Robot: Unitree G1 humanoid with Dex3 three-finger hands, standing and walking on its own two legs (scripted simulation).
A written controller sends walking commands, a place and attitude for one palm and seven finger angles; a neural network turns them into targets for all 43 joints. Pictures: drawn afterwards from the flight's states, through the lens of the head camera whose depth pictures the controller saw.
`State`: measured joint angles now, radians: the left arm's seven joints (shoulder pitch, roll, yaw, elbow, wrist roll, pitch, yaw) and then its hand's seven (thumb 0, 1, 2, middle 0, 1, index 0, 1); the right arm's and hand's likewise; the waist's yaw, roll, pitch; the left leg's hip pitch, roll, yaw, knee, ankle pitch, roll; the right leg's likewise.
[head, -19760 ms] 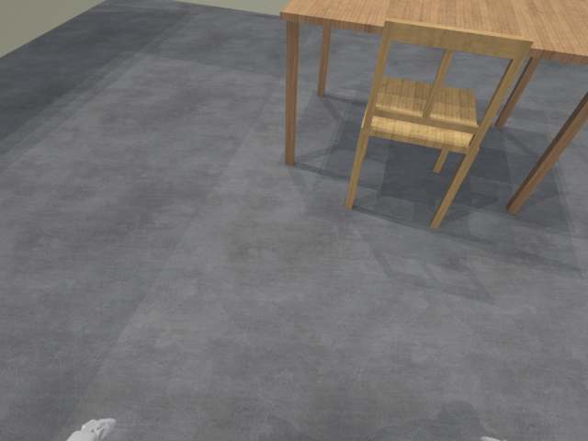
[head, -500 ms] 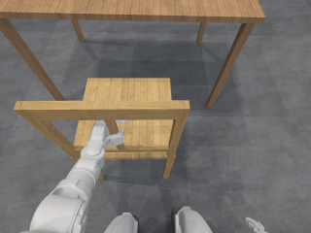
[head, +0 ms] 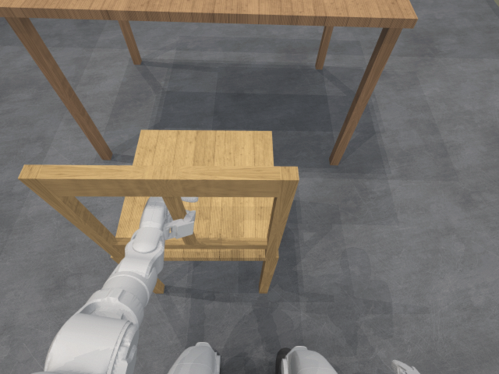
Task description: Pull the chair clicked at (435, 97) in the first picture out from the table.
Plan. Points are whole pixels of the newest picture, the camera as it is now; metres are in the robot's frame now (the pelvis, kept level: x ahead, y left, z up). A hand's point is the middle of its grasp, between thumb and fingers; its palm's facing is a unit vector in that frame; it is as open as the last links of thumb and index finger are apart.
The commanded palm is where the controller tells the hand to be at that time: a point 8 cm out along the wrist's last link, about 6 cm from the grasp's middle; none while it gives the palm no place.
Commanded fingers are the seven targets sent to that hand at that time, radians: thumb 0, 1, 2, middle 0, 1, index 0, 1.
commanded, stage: step backward, pulling the chair out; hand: left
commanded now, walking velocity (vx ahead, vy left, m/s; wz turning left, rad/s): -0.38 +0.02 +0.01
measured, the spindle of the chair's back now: (181, 220) +0.38 +0.15 -0.10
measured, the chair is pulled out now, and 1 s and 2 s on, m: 0.41 0.55 0.61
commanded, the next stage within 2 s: stop walking, hand still on the chair in 0.88 s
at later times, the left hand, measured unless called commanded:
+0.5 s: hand (178, 265) +0.28 +0.14 -0.06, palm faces +0.02 -0.99 -0.17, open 5.6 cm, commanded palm +0.29 +0.19 -0.06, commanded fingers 0.00 0.90 0.90 -0.50 -1.45 -0.50 -1.45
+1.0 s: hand (176, 301) +0.22 +0.13 -0.06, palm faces +0.06 -0.98 -0.16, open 5.7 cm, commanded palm +0.21 +0.18 -0.04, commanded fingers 0.00 0.90 0.90 -0.50 -1.45 -0.50 -1.45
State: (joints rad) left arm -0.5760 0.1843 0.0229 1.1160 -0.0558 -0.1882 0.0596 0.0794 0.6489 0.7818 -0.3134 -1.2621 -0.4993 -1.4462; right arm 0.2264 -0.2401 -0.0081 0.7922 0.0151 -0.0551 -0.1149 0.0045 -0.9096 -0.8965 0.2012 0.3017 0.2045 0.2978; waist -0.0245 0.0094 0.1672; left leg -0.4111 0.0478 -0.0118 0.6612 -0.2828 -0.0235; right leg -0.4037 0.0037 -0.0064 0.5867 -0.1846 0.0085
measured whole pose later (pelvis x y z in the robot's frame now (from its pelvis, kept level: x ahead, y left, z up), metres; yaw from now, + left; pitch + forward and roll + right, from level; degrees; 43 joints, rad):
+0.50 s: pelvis -0.08 -0.01 +0.00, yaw -1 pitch -1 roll -3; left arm -0.56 0.23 0.07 1.13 -0.06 -0.20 0.05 0.08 0.63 0.79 -0.34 -1.25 -0.50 -1.45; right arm 0.22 -0.20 0.01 0.80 0.02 -0.07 -0.10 0.00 -0.91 -0.90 0.20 0.30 0.21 0.30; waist -0.03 0.04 0.20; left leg -0.47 0.11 -0.03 0.66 -0.19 -0.04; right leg -0.39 0.04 -0.05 0.57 -0.15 0.00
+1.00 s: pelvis -0.13 -0.02 +0.00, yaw +0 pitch +2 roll -2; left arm -0.55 0.21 0.08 1.14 -0.08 -0.18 0.05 0.09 0.63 0.80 -0.33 -1.24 -0.50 -1.45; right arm 0.21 -0.23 0.01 0.79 0.04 -0.05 -0.10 0.00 -0.91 -0.90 0.20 0.30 0.21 0.30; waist -0.03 0.04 0.16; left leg -0.39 0.07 -0.05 0.68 -0.34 -0.05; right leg -0.39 0.02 -0.05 0.56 -0.20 -0.02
